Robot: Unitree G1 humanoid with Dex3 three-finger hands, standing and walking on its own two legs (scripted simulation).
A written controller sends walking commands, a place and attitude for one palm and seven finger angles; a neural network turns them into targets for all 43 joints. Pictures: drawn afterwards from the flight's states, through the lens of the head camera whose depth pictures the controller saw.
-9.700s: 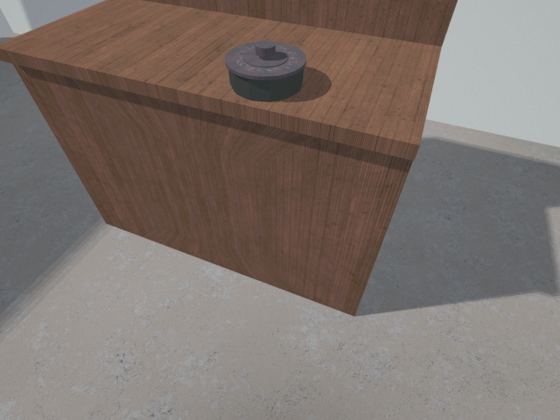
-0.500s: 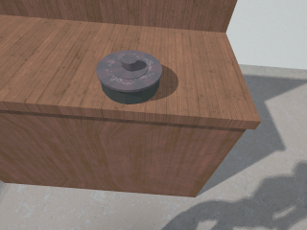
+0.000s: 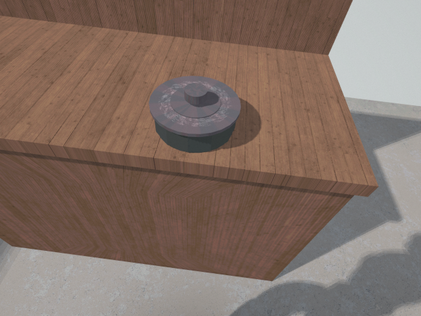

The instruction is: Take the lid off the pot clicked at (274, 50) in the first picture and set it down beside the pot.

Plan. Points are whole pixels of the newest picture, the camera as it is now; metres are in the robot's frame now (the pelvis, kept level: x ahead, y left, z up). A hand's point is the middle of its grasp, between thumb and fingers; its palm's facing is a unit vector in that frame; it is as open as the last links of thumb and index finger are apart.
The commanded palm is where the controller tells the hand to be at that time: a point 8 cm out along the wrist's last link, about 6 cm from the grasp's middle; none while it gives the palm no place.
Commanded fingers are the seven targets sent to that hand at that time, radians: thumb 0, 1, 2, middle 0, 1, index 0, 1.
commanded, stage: come to a stop and stand still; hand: left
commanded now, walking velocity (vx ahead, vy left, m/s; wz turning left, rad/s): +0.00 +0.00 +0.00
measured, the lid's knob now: (195, 93) +0.50 +0.08 +0.15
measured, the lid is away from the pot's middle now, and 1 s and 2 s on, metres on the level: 0.00 0.00 0.00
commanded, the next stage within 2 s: look again from close up in 0.04 s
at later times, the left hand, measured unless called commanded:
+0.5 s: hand out of the picture +0.02 +0.20 -0.18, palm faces +0.00 -0.97 -0.26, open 7.4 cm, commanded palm none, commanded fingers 0.00 0.90 0.90 -0.20 -0.30 -0.20 -0.30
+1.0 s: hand out of the picture +0.04 +0.17 -0.19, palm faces -0.02 -0.98 -0.18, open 7.4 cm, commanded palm none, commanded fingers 0.00 0.90 0.90 -0.20 -0.30 -0.20 -0.30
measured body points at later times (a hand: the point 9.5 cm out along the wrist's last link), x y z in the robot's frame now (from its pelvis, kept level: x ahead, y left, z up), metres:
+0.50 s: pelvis +0.01 +0.01 -0.01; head +0.01 +0.00 +0.44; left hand +0.02 +0.25 -0.16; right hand +0.06 -0.23 -0.16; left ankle +0.03 +0.09 -0.74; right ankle -0.05 -0.14 -0.74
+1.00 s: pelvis +0.02 -0.01 -0.01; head +0.04 +0.01 +0.44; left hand +0.04 +0.22 -0.17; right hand +0.06 -0.24 -0.15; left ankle +0.03 +0.09 -0.74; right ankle -0.05 -0.14 -0.74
